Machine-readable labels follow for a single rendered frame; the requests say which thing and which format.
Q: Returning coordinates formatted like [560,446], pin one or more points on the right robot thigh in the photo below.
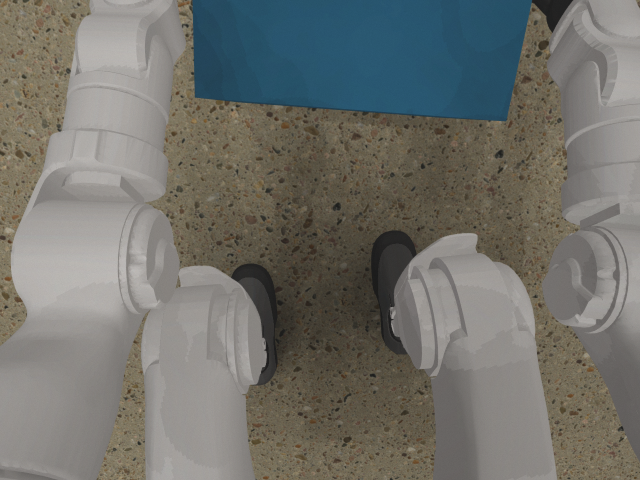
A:
[490,411]

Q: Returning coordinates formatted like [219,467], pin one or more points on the right robot hand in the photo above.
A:
[553,10]

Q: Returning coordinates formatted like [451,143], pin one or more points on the right robot upper arm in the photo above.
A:
[593,285]

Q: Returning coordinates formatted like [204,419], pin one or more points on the left robot upper arm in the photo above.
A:
[87,273]

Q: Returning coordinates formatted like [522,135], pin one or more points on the robot thigh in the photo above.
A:
[490,411]
[195,413]

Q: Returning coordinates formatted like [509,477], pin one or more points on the carton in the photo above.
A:
[433,58]

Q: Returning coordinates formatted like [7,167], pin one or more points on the right robot forearm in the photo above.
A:
[595,62]

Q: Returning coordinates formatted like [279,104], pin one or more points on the left robot thigh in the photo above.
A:
[195,413]

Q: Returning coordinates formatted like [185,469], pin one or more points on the left robot forearm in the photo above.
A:
[118,102]

